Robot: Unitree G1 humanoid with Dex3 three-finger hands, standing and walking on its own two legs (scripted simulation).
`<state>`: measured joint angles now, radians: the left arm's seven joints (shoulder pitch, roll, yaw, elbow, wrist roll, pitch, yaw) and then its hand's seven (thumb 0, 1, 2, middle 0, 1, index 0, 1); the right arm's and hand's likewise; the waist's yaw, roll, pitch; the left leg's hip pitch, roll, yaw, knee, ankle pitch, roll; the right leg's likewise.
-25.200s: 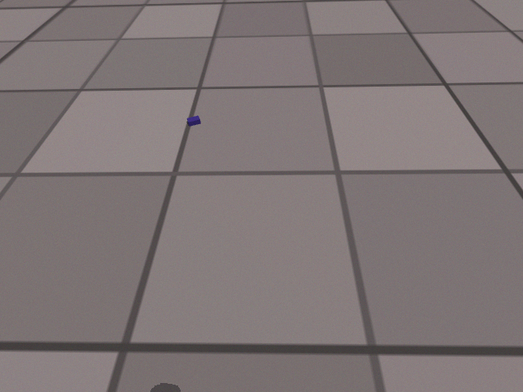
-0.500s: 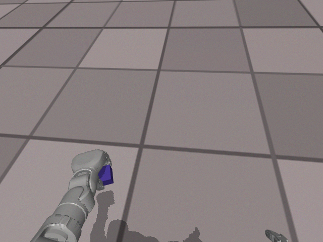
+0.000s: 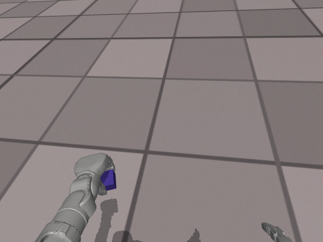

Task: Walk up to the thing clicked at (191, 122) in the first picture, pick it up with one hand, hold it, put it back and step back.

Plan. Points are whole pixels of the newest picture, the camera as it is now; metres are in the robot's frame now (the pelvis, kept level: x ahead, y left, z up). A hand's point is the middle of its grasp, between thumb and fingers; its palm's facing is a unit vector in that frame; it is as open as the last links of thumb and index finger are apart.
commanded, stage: hold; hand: left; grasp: from above
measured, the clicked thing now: (101, 181) +0.31 +0.23 -0.08
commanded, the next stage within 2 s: crouch in 1.02 s
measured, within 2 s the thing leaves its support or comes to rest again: neither
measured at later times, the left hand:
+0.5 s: hand (97, 183) +0.28 +0.22 -0.03, palm faces -0.40 -0.14 -0.91, open 7.6 cm
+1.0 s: hand (96, 179) +0.30 +0.22 -0.03, palm faces -0.42 -0.13 -0.90, open 7.7 cm
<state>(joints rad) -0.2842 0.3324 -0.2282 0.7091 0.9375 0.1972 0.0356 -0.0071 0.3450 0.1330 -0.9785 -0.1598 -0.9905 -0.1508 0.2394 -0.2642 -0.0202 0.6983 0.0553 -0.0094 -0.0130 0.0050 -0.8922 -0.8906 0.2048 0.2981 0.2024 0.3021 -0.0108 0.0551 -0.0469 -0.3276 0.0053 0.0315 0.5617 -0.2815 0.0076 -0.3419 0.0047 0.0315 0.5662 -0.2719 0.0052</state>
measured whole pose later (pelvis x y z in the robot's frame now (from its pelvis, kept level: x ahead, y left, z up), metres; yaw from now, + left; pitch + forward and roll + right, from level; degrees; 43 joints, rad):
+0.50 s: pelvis -0.01 +0.00 +0.00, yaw +0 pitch +1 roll +0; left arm -0.24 0.34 -0.25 0.59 0.93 0.24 -0.01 -0.01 0.36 0.13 -0.96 -0.18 -0.97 -0.17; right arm 0.20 -0.26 -0.01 0.69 0.07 -0.01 -0.03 0.01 -0.90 -0.89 0.20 0.30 0.20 0.30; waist 0.01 0.06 -0.03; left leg -0.27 0.00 0.03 0.50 -0.24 0.00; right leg -0.29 0.00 0.03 0.52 -0.24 0.00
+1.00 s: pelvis +0.00 +0.00 +0.01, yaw +0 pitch +1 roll +0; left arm -0.24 0.35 -0.23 0.58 0.93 0.23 -0.04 -0.01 0.36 0.14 -0.94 -0.20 -0.96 -0.19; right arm 0.20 -0.26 -0.01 0.69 0.07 -0.01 -0.03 0.01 -0.90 -0.89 0.20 0.30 0.20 0.30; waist 0.01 0.06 -0.02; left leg -0.25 0.00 0.03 0.48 -0.25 0.00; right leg -0.28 0.00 0.03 0.50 -0.25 0.00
